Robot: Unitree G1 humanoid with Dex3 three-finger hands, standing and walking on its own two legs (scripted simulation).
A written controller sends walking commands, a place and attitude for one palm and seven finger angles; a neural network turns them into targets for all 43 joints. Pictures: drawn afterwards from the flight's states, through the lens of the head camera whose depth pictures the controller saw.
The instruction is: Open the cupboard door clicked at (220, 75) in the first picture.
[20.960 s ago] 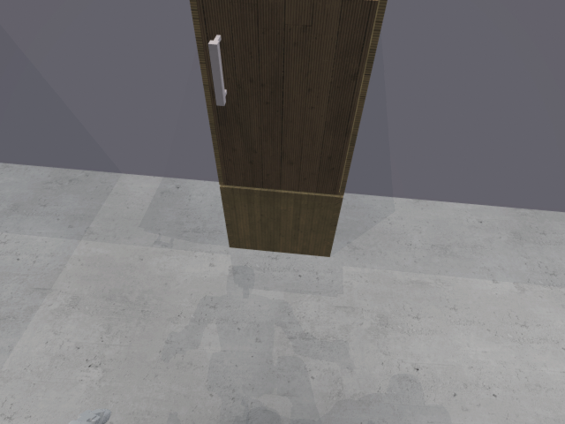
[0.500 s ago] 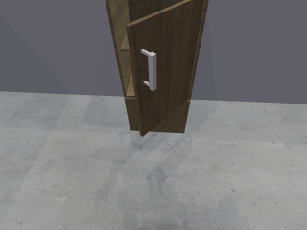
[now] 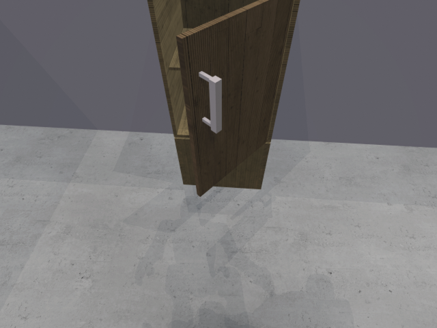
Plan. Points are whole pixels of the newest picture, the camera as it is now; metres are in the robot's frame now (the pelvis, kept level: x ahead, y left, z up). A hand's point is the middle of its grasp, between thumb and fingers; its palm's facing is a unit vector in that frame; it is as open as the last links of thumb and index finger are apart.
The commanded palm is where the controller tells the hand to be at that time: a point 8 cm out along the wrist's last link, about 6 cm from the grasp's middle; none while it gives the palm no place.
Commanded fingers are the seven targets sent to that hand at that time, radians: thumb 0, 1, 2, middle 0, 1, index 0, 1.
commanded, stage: look to check the result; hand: left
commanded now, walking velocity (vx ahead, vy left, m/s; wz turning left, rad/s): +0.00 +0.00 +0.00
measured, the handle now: (210, 103) +0.61 +0.06 +0.05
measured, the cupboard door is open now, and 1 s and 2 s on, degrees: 50 50 50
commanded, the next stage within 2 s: walk to a spot facing it in 0.36 s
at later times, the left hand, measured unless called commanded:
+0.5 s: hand out of the picture +0.10 +0.23 -0.16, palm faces -0.02 -0.95 -0.32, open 7.4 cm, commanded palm none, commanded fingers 0.00 0.90 0.90 -0.20 -0.30 -0.20 -0.30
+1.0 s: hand out of the picture +0.11 +0.17 -0.18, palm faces -0.15 -0.95 -0.28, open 7.4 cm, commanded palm none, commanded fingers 0.00 0.90 0.90 -0.20 -0.30 -0.20 -0.30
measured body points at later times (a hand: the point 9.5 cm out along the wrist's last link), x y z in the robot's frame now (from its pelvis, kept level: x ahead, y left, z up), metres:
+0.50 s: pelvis +0.02 -0.01 +0.00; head +0.05 -0.02 +0.45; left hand +0.10 +0.28 -0.13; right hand +0.09 -0.28 -0.15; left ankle +0.00 +0.13 -0.75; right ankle +0.02 -0.09 -0.75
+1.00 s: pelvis +0.01 -0.03 -0.03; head +0.06 -0.06 +0.42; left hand +0.12 +0.22 -0.16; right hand +0.00 -0.28 -0.19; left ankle -0.01 +0.13 -0.71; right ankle +0.00 -0.11 -0.75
